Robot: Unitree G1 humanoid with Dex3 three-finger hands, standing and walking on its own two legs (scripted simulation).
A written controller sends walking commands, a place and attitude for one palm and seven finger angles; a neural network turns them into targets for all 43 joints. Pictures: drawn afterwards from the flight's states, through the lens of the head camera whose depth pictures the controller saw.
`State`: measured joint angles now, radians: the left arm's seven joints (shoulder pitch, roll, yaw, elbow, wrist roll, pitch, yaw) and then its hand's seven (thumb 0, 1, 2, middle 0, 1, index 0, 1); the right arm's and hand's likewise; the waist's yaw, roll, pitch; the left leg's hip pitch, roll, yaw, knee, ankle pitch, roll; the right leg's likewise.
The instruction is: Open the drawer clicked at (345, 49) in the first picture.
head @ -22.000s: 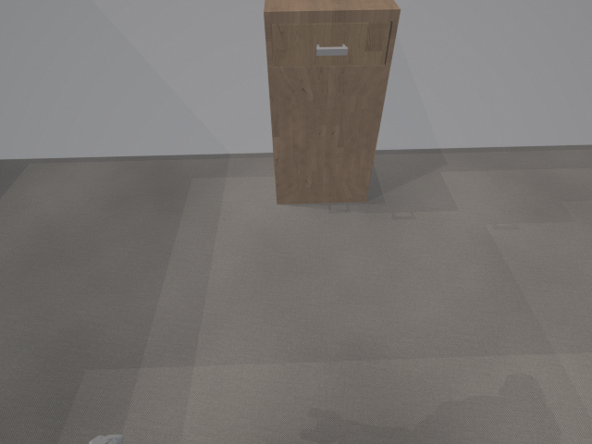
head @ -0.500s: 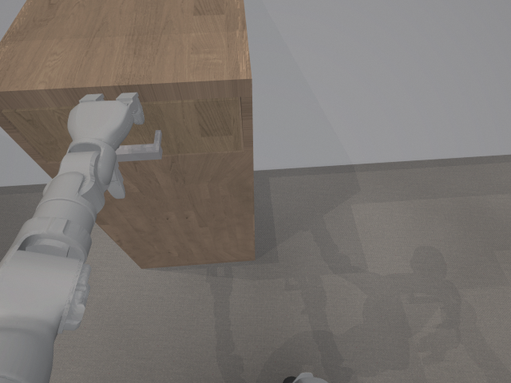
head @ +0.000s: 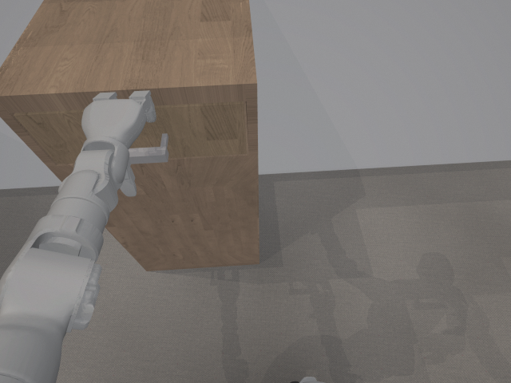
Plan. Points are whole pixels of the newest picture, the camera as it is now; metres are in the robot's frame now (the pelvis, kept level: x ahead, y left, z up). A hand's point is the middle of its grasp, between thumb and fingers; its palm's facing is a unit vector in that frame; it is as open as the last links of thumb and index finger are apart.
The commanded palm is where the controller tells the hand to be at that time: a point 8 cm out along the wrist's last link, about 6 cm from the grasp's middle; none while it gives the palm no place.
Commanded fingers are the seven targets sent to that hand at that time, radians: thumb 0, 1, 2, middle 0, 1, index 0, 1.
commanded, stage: re-aim the fingers above the handle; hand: left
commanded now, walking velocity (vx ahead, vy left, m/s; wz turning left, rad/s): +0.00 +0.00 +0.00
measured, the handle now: (140, 147) +0.53 +0.21 +0.01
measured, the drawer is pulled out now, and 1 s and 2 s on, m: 0.00 0.00 0.00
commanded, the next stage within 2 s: lower the fingers behind the handle in 0.86 s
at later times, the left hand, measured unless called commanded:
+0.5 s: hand (128, 139) +0.49 +0.20 +0.09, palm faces +0.00 +0.01 -1.00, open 13.7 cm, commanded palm +0.47 +0.21 +0.14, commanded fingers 0.00 -0.50 0.30 -0.30 -1.20 -0.30 -1.20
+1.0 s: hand (126, 142) +0.49 +0.21 +0.08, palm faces +0.00 +0.00 -1.00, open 13.7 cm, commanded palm +0.46 +0.21 +0.13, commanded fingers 0.00 -0.50 0.30 -0.30 -1.20 -0.30 -1.20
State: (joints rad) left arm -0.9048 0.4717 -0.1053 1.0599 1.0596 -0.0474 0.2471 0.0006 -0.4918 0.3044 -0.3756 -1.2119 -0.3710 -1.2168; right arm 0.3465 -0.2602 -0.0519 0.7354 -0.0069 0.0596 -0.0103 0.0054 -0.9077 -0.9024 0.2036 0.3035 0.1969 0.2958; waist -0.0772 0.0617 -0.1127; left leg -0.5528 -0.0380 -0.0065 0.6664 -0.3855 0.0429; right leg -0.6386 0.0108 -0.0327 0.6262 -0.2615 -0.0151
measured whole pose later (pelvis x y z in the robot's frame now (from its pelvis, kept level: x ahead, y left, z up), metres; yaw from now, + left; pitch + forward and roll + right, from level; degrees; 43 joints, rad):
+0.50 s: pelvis +0.00 -0.01 +0.00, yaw -1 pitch +15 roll +0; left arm -0.85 0.48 -0.06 1.01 1.07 -0.05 0.24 0.00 -0.49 0.30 -0.34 -1.21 -0.33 -1.21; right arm 0.32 -0.27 -0.05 0.71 0.01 0.09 -0.02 0.01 -0.91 -0.90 0.20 0.30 0.20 0.30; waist -0.07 0.06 -0.11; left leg -0.50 -0.03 0.02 0.62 -0.37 0.04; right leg -0.61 0.02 -0.01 0.61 -0.25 -0.02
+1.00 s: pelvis +0.00 +0.00 +0.00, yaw -1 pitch +15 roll +0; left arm -0.85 0.50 -0.04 1.01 1.07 -0.08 0.25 0.00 -0.49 0.30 -0.34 -1.22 -0.34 -1.22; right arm 0.33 -0.27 -0.05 0.71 0.00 0.08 -0.02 0.01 -0.91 -0.90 0.20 0.30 0.20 0.30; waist -0.07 0.06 -0.12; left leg -0.53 -0.03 0.02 0.65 -0.38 0.04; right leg -0.64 0.02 -0.01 0.62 -0.25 -0.02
